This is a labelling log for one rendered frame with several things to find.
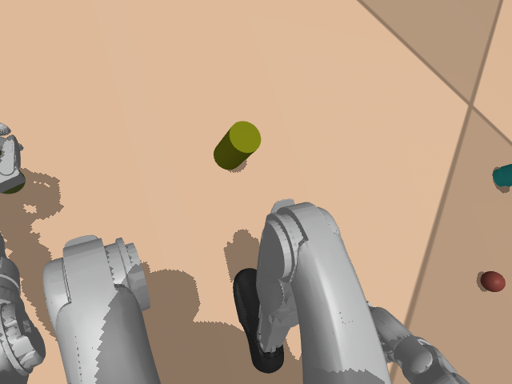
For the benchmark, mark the right robot hand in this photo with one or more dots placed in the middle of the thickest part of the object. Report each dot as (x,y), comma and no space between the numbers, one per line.
(390,331)

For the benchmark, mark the right robot arm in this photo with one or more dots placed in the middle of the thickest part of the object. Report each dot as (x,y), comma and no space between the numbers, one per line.
(423,363)

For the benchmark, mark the left robot hand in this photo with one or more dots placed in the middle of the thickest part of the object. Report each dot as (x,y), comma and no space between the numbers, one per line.
(10,160)

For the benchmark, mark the right robot foot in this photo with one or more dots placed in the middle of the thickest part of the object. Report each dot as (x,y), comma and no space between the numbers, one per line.
(247,306)

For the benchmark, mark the left robot arm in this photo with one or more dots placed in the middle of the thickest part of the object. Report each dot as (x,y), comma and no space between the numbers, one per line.
(21,346)

